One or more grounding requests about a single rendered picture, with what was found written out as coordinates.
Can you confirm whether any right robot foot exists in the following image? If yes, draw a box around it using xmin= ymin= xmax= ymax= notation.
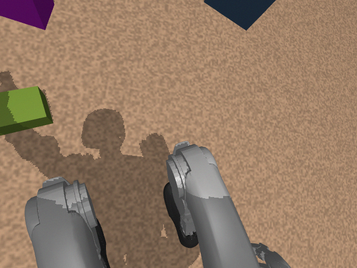
xmin=163 ymin=182 xmax=199 ymax=248

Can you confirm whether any right robot hand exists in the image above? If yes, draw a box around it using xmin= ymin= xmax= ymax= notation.
xmin=251 ymin=243 xmax=291 ymax=268

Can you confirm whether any left robot foot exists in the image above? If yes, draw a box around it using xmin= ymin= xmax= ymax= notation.
xmin=95 ymin=219 xmax=110 ymax=268

